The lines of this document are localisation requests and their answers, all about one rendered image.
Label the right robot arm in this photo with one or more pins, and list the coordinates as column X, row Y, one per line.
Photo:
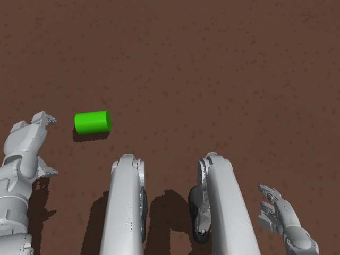
column 298, row 242

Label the left robot arm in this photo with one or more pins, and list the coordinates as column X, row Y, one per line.
column 17, row 174

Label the can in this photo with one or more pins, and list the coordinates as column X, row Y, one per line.
column 93, row 122

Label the right robot hand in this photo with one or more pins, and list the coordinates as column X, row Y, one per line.
column 278, row 217

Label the left robot hand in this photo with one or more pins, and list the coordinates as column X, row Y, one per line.
column 30, row 138

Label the right robot foot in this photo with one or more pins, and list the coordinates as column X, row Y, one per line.
column 199, row 237

